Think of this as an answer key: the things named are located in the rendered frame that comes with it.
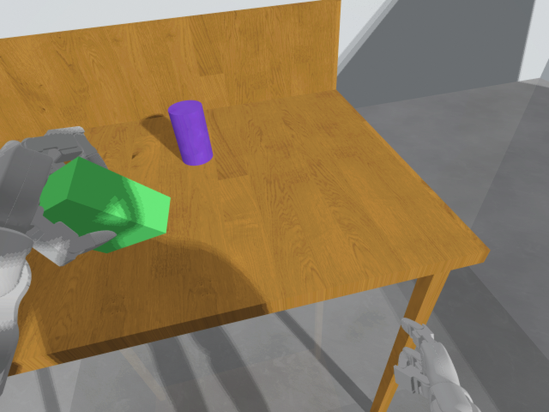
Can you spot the sponge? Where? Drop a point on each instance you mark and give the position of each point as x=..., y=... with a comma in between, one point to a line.
x=89, y=198

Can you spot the left robot hand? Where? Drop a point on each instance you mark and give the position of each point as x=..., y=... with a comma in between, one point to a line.
x=24, y=170

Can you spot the robot left forearm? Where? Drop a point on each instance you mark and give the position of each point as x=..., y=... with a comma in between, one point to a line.
x=15, y=279

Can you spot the table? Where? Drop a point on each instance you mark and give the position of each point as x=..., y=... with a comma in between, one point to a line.
x=303, y=201

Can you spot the right robot hand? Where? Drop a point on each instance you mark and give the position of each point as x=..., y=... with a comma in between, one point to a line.
x=429, y=367

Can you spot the robot right forearm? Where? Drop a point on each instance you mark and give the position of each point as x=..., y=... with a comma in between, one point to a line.
x=449, y=397

